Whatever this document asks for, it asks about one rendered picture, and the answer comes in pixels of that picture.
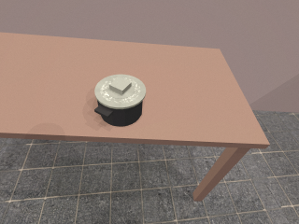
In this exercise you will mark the table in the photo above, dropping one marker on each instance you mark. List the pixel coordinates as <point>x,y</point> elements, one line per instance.
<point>47,92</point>

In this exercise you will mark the lid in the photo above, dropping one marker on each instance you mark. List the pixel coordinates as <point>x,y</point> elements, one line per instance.
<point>112,99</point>

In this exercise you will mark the knob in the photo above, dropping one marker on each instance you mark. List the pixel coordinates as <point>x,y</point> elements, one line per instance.
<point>120,85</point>

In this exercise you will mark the pot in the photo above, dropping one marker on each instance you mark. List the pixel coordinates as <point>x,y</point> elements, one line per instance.
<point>119,117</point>

